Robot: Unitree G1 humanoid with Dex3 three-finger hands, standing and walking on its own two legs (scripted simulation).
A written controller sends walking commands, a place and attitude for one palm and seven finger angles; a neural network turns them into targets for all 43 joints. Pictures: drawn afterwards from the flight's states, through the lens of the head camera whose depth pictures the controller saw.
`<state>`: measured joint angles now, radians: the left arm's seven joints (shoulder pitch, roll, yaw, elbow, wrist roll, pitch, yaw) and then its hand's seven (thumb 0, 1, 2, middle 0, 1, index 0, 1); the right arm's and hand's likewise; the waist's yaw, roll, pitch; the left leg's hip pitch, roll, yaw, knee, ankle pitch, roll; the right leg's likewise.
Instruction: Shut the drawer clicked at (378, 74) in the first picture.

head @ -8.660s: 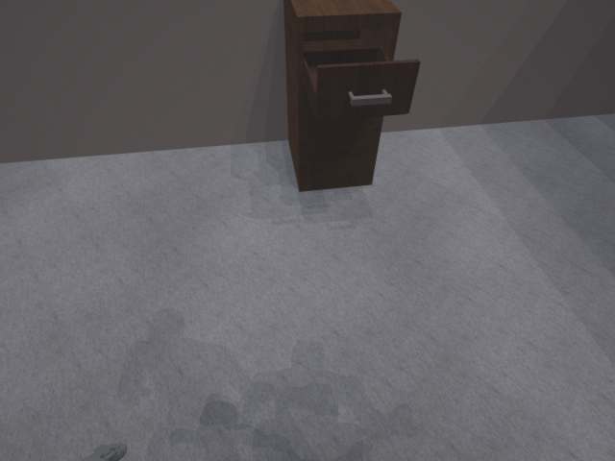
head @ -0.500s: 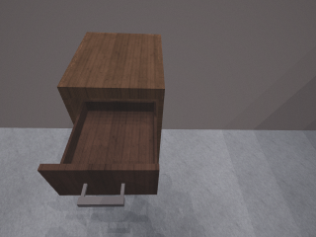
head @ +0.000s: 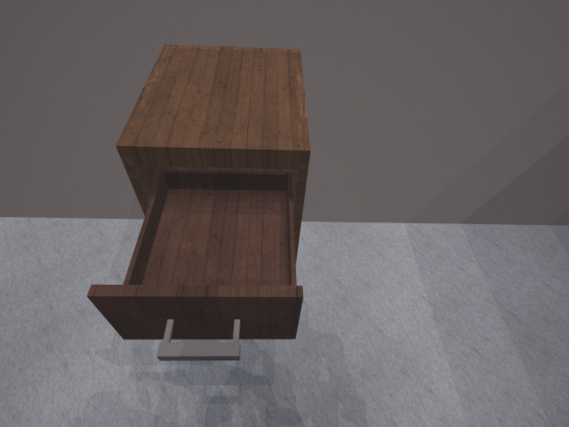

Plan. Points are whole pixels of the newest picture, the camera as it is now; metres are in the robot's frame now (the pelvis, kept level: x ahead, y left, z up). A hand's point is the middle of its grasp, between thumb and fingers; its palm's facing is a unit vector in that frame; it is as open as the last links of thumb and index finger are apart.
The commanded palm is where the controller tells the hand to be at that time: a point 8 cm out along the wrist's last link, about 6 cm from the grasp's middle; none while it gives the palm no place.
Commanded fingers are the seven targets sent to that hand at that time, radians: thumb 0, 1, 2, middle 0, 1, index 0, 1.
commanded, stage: shuffle to correct the standing spot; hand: left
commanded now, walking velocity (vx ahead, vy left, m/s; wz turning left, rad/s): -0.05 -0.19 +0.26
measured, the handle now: (201, 338) +0.27 +0.15 -0.11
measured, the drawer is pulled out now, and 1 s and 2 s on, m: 0.29 0.29 0.29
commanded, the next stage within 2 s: come to a stop and stand still in 0.18 s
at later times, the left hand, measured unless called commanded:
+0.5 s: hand out of the picture -0.04 +0.07 -0.17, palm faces +0.06 -0.98 -0.18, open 7.4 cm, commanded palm none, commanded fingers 0.00 0.90 0.90 -0.20 -0.30 -0.20 -0.30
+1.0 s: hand out of the picture +0.00 +0.15 -0.18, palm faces +0.09 -0.97 -0.22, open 7.4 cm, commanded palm none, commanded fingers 0.00 0.90 0.90 -0.20 -0.30 -0.20 -0.30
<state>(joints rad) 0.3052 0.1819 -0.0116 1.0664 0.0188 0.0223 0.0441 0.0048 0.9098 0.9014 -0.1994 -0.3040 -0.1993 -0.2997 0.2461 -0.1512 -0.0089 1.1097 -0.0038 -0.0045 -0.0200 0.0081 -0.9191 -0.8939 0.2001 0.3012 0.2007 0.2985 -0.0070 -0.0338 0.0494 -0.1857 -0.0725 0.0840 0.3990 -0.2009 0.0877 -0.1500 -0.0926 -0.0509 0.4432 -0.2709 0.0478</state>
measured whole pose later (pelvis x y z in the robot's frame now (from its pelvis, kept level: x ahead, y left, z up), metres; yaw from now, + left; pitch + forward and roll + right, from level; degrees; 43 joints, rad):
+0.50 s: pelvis -0.01 -0.09 +0.00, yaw +2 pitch -1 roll +0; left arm 0.36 0.12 -0.02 1.09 0.02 0.00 0.04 0.01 0.91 0.90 -0.20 -0.30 -0.20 -0.30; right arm 0.28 -0.17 -0.02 1.15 -0.01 0.04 -0.02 0.01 -0.91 -0.89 0.20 0.30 0.20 0.30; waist 0.00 0.02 0.01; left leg -0.29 0.04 0.00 0.62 -0.32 0.00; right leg -0.16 0.05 -0.13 0.41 -0.25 -0.08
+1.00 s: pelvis -0.01 -0.04 +0.00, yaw +3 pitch -1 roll +0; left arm 0.25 0.18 0.01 1.04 0.02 0.01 0.05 0.01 0.91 0.90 -0.20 -0.30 -0.20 -0.30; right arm 0.24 -0.16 0.00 1.12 -0.01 0.01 -0.02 0.01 -0.94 -0.89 0.20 0.30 0.20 0.30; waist 0.01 -0.01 0.04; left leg -0.20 0.02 0.09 0.47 -0.25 0.01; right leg -0.17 -0.05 -0.12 0.47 -0.28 0.00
